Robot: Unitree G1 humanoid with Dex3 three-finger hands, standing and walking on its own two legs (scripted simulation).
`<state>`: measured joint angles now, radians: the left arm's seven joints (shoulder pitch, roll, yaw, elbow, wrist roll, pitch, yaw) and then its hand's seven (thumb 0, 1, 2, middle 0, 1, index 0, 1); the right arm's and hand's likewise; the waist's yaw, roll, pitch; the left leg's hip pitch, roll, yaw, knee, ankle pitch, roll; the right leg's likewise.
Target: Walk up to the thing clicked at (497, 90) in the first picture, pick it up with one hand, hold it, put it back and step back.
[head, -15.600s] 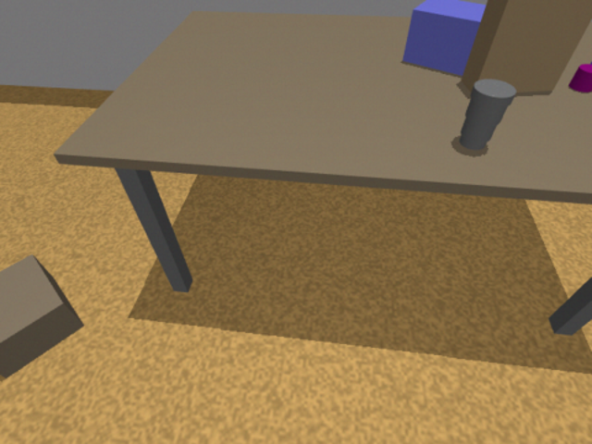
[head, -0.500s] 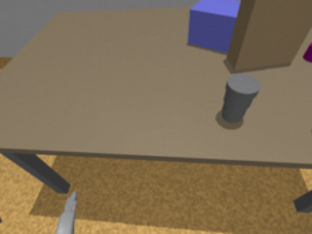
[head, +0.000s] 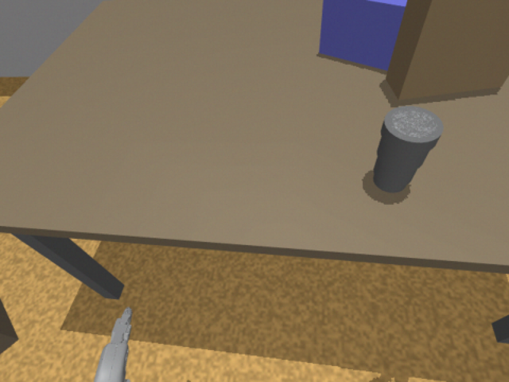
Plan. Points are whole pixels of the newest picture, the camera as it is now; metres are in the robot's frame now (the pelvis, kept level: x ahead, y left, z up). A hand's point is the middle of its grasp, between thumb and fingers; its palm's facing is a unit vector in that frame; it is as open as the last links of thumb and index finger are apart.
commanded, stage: go down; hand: right
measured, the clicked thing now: (400, 154) +0.50 -0.20 +0.05
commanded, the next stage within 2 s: approach in 0.90 s
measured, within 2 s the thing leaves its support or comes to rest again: neither
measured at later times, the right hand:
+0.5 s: hand out of the picture +0.40 -0.39 +0.16, palm faces +0.22 +0.98 +0.01, open 17.6 cm
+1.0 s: hand out of the picture +0.40 -0.39 +0.16, palm faces +0.22 +0.98 +0.01, open 17.7 cm
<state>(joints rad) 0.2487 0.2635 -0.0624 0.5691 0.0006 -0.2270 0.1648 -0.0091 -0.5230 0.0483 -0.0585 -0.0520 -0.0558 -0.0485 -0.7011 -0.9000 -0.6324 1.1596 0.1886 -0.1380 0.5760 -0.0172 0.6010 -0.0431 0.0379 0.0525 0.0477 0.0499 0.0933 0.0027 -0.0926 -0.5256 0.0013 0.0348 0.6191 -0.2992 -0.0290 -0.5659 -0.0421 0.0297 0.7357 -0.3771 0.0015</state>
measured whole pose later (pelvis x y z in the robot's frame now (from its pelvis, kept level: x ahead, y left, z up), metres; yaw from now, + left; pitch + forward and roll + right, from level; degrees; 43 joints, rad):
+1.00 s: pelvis -0.01 +0.00 -0.01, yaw +0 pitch +14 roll +3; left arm 0.27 0.27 -0.07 0.49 0.01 -0.22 0.16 -0.01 -0.52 0.05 -0.06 -0.05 -0.06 -0.05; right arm -0.78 -0.96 -0.63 1.21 0.15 -0.12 0.58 -0.02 0.59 -0.05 0.04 0.05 0.05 0.05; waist 0.12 0.00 -0.11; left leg -0.61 0.00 0.04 0.70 -0.33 -0.03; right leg -0.65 -0.04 0.04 0.82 -0.40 0.00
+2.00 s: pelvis -0.02 +0.01 -0.04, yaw +1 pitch +18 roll +3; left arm 0.37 0.24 0.03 0.15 0.03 -0.10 0.00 -0.01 -0.52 0.03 -0.06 -0.05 -0.06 -0.04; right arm -0.80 -0.54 -0.50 1.11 0.08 -0.29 0.18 -0.02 0.60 -0.05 0.03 0.05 0.04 0.05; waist 0.17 -0.01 -0.15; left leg -0.84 -0.01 0.02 0.93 -0.41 -0.02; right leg -0.85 -0.05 0.03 1.01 -0.48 0.01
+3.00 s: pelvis -0.02 +0.01 -0.04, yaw +1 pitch +19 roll +2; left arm 0.37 0.24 0.03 0.15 0.03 -0.08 -0.01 -0.01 -0.52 0.03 -0.05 -0.04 -0.06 -0.04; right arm -0.87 -0.50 -0.46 1.14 0.04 -0.29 0.08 0.01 0.41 -0.82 0.77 0.82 0.75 0.85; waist 0.18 -0.01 -0.13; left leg -0.84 -0.01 0.02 0.93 -0.41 -0.02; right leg -0.85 -0.05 0.02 1.00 -0.47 0.01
